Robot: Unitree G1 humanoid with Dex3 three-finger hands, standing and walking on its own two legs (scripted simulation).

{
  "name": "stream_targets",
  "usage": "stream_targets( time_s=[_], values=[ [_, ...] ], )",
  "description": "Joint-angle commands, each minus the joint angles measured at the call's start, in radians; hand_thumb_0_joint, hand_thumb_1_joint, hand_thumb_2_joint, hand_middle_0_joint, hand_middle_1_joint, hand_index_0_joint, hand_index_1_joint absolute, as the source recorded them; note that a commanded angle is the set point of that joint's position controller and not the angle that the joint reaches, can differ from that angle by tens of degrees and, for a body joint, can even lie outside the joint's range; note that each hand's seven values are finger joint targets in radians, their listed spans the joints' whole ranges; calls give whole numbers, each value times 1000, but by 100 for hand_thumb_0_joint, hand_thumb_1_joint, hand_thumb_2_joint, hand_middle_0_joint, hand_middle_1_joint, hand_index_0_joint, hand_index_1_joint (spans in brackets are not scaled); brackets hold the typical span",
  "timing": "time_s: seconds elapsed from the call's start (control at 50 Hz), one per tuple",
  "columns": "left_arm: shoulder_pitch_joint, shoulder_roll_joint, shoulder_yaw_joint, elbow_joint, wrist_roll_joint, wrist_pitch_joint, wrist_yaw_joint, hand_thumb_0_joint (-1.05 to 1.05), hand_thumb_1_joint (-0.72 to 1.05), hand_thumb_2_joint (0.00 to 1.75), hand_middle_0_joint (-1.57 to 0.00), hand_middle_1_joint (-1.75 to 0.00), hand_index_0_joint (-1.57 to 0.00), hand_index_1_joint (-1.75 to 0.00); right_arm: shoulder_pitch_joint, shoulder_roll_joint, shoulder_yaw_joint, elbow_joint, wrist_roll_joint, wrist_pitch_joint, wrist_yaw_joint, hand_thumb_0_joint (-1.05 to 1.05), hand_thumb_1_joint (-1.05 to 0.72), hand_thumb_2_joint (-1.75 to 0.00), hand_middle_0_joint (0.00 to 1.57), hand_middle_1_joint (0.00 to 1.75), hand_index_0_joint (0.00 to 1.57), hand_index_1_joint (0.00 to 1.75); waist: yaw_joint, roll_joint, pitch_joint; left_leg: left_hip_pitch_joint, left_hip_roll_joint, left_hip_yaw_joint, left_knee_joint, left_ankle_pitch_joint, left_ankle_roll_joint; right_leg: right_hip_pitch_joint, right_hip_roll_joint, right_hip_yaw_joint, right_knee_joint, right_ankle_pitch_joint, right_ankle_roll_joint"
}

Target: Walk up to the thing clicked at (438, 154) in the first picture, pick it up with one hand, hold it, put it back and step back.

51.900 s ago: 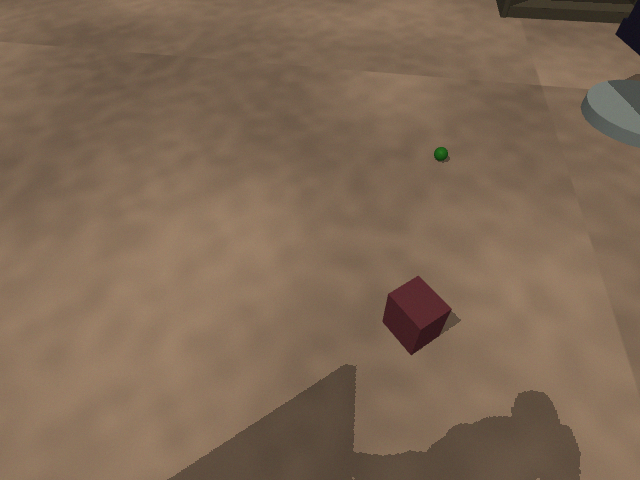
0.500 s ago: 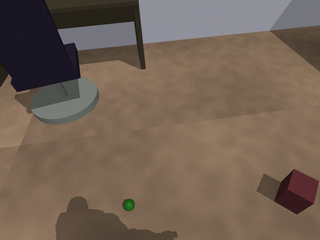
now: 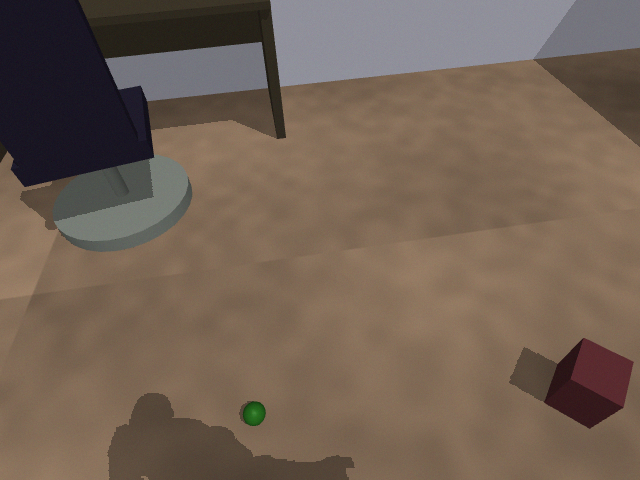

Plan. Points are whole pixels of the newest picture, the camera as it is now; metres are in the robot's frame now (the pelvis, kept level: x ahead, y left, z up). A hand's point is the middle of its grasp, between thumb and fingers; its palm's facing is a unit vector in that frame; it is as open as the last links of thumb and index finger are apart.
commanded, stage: stand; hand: left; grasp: from above
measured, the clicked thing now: (254, 413) +0.44 +0.26 -0.75
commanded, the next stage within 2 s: step back in 0.58 s
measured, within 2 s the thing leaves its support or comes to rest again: neither
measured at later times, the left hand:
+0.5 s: hand out of the picture +0.07 +0.25 -0.15, palm faces +0.00 -0.94 -0.34, open 7.4 cm
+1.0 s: hand out of the picture +0.08 +0.32 -0.18, palm faces -0.04 -0.93 -0.36, open 7.4 cm
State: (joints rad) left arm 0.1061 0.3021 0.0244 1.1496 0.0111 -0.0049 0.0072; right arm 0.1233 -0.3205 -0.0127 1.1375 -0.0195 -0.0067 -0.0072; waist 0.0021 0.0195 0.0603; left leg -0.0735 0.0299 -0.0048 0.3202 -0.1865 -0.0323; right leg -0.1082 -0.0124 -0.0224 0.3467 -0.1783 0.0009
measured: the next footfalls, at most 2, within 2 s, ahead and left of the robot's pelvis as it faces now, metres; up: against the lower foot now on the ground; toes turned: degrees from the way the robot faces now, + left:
right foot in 1.38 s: -0.14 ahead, -0.08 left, +0.00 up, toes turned -4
left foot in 1.74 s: -0.24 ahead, +0.16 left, +0.00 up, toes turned -3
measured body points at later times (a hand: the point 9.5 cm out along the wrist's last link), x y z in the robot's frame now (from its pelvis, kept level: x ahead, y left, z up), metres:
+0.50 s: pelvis +0.00 +0.00 +0.00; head +0.01 -0.01 +0.45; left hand +0.07 +0.30 -0.13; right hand +0.07 -0.30 -0.14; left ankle +0.00 +0.14 -0.75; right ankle +0.01 -0.12 -0.75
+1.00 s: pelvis -0.06 +0.06 -0.02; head +0.01 +0.09 +0.42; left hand +0.09 +0.37 -0.16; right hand -0.01 -0.26 -0.12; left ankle -0.06 +0.14 -0.75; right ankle -0.05 -0.10 -0.69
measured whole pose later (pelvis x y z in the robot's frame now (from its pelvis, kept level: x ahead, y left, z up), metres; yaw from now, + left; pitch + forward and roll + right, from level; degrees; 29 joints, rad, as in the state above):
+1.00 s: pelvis -0.06 +0.06 -0.02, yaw -1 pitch -1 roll -1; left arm 0.02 0.42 0.06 0.91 0.00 0.07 0.03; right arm 0.14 -0.36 -0.04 0.97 -0.04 0.03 0.00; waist -0.02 -0.06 0.20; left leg -0.26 -0.03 0.00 0.58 -0.30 0.06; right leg -0.47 0.10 0.18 1.04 -0.51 -0.02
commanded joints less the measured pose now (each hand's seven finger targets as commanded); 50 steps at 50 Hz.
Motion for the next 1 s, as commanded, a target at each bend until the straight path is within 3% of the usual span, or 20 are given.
stream_targets(
  time_s=[0.0, 0.1, 0.18, 0.48, 0.54, 0.56, 0.6, 0.64, 0.68, 0.7, 0.74, 0.78, 0.8, 0.82, 0.84, 0.86, 0.88, 0.9, 0.94, 0.98],
  values=[
    [-44, 212, 39, -58, 3, -22, 15, 0, 90, 90, -20, -30, -20, -30, -29, -186, -37, -55, -1, -19, -15, 0, -90, -90, 20, 30, 20, 30, -1, -25, -63, -13, 94, -65, -55, 117, 40, 9, -108, 94, -61, 137, -17],
    [-44, 218, 38, -62, 4, -24, 13, 0, 90, 90, -20, -30, -20, -30, -36, -199, -40, -58, 0, -18, -12, 0, -90, -90, 20, 30, 20, 30, 0, -26, -64, -10, 96, -65, -54, 101, 42, 9, -110, 99, -74, 113, -19],
    [-43, 220, 38, -61, 3, -23, 10, 0, 90, 90, -20, -30, -20, -30, -35, -197, -35, -56, 1, -17, -8, 0, -90, -90, 20, 30, 20, 30, 3, -17, -26, -49, 92, -70, -64, 32, 45, -11, -105, 102, -88, 20, -15],
    [-42, 237, 31, -75, -1, -29, 8, 0, 90, 90, -20, -30, -20, -30, -29, -212, -32, -58, 4, -21, -8, 0, -90, -90, 20, 30, 20, 30, -4, -20, -89, -4, 102, -64, -53, 164, 42, 28, -113, 96, -51, 199, -21],
    [-43, 232, 29, -73, -1, -27, 8, 0, 90, 90, -20, -30, -20, -30, -35, -221, -33, -57, 4, -19, -9, 0, -90, -90, 20, 30, 20, 30, -2, -17, -82, 6, 105, -63, -49, 148, 43, 18, -114, 100, -58, 180, -20],
    [-35, 315, 75, -90, -20, -15, 12, 0, 90, 90, -20, -30, -20, -30, -74, -264, -47, -75, 10, 0, -4, 0, -90, -90, 20, 30, 20, 30, 8, -45, 42, -93, 83, -66, 62, 242, 64, -75, -106, 123, 2, 320, -25],
    [-13, 325, 85, -123, -20, -11, 17, 0, 90, 90, -20, -30, -20, -30, -40, -239, -49, -101, 23, 11, -3, 0, -90, -90, 20, 30, 20, 30, -1, -83, -37, -79, 43, -20, 190, 217, 60, -54, -154, 159, 9, 415, -86],
    [-35, 343, 97, -160, -16, -5, 19, 0, 90, 90, -20, -30, -20, -30, -10, -231, -55, -119, 25, 25, -2, 0, -90, -90, 20, 30, 20, 30, -9, -130, -101, -120, -22, 5, 319, 78, 54, -43, -229, 228, -5, 417, -169],
    [-74, 346, 99, -210, 2, 0, 22, 0, 90, 90, -20, -30, -20, -30, 5, -229, -68, -143, 17, 40, 2, 0, -90, -90, 20, 30, 20, 30, -6, -203, -121, -177, -74, -15, 526, -308, 64, -83, -320, 300, -4, 418, -252],
    [-94, 350, 101, -235, 12, 3, 22, 0, 90, 90, -20, -30, -20, -30, 27, -226, -71, -154, 15, 48, 4, 0, -90, -90, 20, 30, 20, 30, -15, -216, -107, -185, -64, -49, 590, -367, 75, -133, -336, 293, 15, 403, -271],
    [-124, 322, 92, -268, 19, 9, 26, 0, 90, 90, -20, -30, -20, -30, 53, -232, -77, -173, 22, 48, 8, 0, -90, -90, 20, 30, 20, 30, -28, -209, -103, -202, -51, -68, 573, -328, 76, -142, -290, 242, 71, 415, -244],
    [-128, 319, 87, -290, 19, 19, 28, 0, 90, 90, -20, -30, -20, -30, 84, -235, -77, -179, 17, 41, 5, 0, -90, -90, 20, 30, 20, 30, -31, -202, -122, -199, -43, -36, 410, -225, 63, -106, -249, 213, 139, 378, -198],
    [-127, 312, 83, -299, 11, 27, 26, 0, 90, 90, -20, -30, -20, -30, 106, -228, -77, -174, 10, 33, 3, 0, -90, -90, 20, 30, 20, 30, -41, -179, -130, -183, -41, -10, 244, -127, 60, -75, -218, 191, 191, 331, -163],
    [-118, 305, 81, -307, 2, 38, 21, 0, 90, 90, -20, -30, -20, -30, 107, -235, -82, -178, -4, 25, 1, 0, -90, -90, 20, 30, 20, 30, -44, -113, -111, -146, -25, -17, 99, 58, 60, -106, -174, 162, 251, 268, -123],
    [-91, 257, 73, -318, -9, 46, 18, 0, 90, 90, -20, -30, -20, -30, 77, -292, -97, -192, -25, 18, -1, 0, -90, -90, 20, 30, 20, 30, -16, 49, -96, -111, 110, -206, 30, 263, 89, -194, -52, 112, 376, 92, -71],
    [-63, 218, 62, -325, -11, 53, 23, 0, 90, 90, -20, -30, -20, -30, 47, -370, -114, -214, -36, 12, -1, 0, -90, -90, 20, 30, 20, 30, 6, 194, -77, -26, 258, -396, 13, 497, 143, -380, 109, 104, 516, -387, -36],
    [-59, 252, 74, -320, 0, 57, 38, 0, 90, 90, -20, -30, -20, -30, 51, -419, -125, -237, -20, 10, -3, 0, -90, -90, 20, 30, 20, 30, -38, 194, -105, -78, 332, -447, 33, 564, 209, -353, 127, 212, 647, -491, -23],
    [-88, 269, 79, -302, 5, 60, 43, 0, 90, 90, -20, -30, -20, -30, 32, -384, -123, -241, -17, 8, -9, 0, -90, -90, 20, 30, 20, 30, -41, 142, -101, -85, 320, -424, 36, 557, 218, -346, 126, 251, 752, -459, -29],
    [-40, 265, 75, -295, -13, 62, 41, 0, 90, 90, -20, -30, -20, -30, -47, -315, -103, -259, -21, 6, -24, 0, -90, -90, 20, 30, 20, 30, 14, 98, -97, -14, 197, -237, 96, 588, 150, -417, 127, 271, 834, -337, -27],
    [28, 269, 82, -298, -6, 57, 34, 0, 90, 90, -20, -30, -20, -30, -27, -292, -101, -279, -8, 3, -35, 0, -90, -90, 20, 30, 20, 30, 17, 129, -132, 77, 192, -217, 138, 613, 164, -422, 107, 231, 837, -288, -9]
  ],
)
